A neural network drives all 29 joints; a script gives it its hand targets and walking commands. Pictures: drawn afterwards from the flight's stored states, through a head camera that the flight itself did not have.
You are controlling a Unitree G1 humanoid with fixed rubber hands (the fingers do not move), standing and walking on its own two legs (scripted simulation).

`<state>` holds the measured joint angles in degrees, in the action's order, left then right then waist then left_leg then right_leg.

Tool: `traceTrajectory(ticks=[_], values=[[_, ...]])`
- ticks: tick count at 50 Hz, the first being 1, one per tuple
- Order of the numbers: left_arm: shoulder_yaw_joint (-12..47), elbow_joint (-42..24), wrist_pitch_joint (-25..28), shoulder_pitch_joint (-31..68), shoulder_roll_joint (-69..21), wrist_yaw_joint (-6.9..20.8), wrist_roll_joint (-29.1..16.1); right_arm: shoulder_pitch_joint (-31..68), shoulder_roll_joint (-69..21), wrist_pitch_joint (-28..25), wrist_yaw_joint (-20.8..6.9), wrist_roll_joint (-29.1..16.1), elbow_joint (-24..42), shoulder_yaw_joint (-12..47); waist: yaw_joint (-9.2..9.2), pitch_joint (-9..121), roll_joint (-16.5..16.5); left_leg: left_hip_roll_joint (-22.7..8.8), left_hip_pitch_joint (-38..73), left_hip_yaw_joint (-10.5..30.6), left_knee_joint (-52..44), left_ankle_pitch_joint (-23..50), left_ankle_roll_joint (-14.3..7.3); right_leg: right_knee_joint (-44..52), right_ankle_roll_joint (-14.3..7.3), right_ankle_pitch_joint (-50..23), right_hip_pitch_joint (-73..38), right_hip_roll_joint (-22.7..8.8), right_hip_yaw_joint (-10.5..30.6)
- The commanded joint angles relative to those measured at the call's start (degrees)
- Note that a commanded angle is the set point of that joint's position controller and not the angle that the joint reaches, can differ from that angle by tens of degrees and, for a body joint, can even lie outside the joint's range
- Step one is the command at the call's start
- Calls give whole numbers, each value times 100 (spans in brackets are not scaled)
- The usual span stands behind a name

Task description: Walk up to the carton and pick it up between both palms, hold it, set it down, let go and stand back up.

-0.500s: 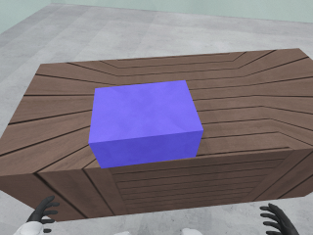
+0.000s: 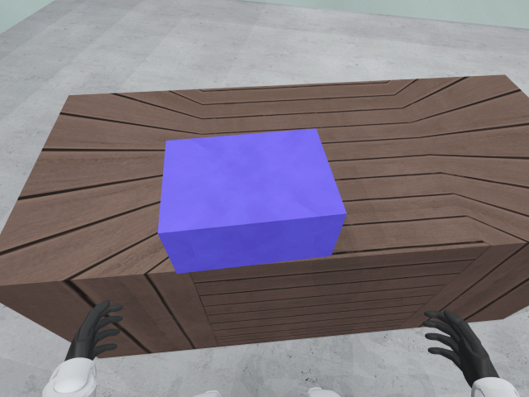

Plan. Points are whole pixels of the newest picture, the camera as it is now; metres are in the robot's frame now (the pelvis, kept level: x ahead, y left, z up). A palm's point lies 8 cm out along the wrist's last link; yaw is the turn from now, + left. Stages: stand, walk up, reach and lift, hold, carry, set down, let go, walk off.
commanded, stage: reach and lift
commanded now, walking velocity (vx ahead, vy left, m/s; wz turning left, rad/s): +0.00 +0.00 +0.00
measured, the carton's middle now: (249, 198) +0.50 +0.03 -0.06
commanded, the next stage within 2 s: none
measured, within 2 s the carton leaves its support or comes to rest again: neither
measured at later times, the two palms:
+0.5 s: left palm (91, 330) +0.23 +0.25 -0.01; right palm (465, 333) +0.22 -0.29 -0.02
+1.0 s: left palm (98, 312) +0.25 +0.25 +0.00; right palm (452, 305) +0.25 -0.27 +0.00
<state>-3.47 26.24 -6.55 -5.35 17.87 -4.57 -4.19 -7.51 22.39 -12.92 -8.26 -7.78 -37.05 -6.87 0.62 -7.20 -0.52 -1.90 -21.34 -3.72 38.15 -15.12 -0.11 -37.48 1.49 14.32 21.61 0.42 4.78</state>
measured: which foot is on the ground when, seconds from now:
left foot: down 0.00-1.00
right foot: down 0.00-1.00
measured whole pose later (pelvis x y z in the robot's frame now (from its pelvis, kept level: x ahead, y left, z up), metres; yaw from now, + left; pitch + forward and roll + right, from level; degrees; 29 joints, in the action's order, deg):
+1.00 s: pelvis +0.03 -0.01 +0.01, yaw +0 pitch +1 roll +0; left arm 0.4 26.8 13.1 -5.4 16.4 -6.2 -15.4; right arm -6.2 22.4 -16.7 -8.9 -22.3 -29.0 -0.8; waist -0.7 -1.0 -0.5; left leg -1.9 -20.7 -3.7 35.7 -16.0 -0.1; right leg -36.3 1.5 15.7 21.6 0.5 4.8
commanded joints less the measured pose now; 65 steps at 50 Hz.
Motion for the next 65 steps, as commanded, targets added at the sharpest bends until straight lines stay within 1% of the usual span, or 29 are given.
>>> traceTrajectory(ticks=[1,6,9,13,20,25,34,38,46,51,55,62,65], values=[[-238,-788,592,-343,130,-69,-346,59,950,-293,-85,-330,1228,-42,-279,1804,303,-23,1308,279,-1675,-811,-36,1280,-424,459,-591,190,-582],[-251,-729,860,-297,158,-50,-446,97,809,-338,-72,-506,1346,135,-356,1762,505,101,1791,239,-1472,-596,8,1523,-478,757,-76,25,-448],[-245,-676,1018,-283,186,-31,-521,120,751,-372,-56,-631,1418,211,-382,1758,567,137,2018,261,-1372,-480,36,1614,-498,828,160,-35,-391],[-169,-613,1255,-238,212,-17,-650,200,719,-443,-39,-766,1532,243,-388,1795,546,132,1901,278,-1406,-449,44,1607,-455,767,58,1,-384],[64,-647,1701,-138,293,-54,-880,352,796,-614,-74,-1092,1619,302,-397,1876,386,76,1485,293,-1567,-381,69,1494,-349,568,-330,131,-438],[227,-695,1983,-108,349,-88,-1032,395,906,-749,-123,-1348,1634,370,-388,1912,312,52,1454,340,-1548,-237,115,1443,-339,428,-304,160,-466],[370,-832,2327,43,456,-157,-1224,507,1035,-932,-168,-1671,1801,486,-443,2071,285,32,1385,417,-1428,55,164,1299,-328,135,-223,212,-489],[362,-734,2308,356,498,-165,-1265,794,1058,-868,-158,-1677,1817,526,-453,2096,271,37,1315,427,-1430,-54,173,1283,-342,188,-145,199,-457],[308,-643,2115,1354,655,-187,-1398,1692,1104,-585,-121,-1626,1953,491,-489,2116,237,36,996,400,-1461,-431,186,1242,-357,370,-61,164,-373],[217,-683,1930,1876,791,-186,-1455,2179,1180,-352,-107,-1639,1904,459,-516,2118,203,37,832,367,-1481,-417,207,1214,-329,286,-116,162,-330],[52,-816,1732,2130,883,-160,-1442,2384,1273,-155,-71,-1649,1807,400,-527,2199,160,57,853,328,-1510,-56,239,1234,-297,-46,-317,180,-305],[-308,-1072,1354,2381,1002,-55,-1309,2654,1504,68,61,-1641,1706,250,-511,2600,64,91,1185,250,-1420,1216,348,1244,-297,-991,-765,279,-334],[-446,-1170,1213,2602,1057,-23,-1253,2913,1580,124,107,-1630,1730,211,-530,2729,29,104,1238,204,-1385,1547,371,1246,-301,-1204,-863,304,-348]])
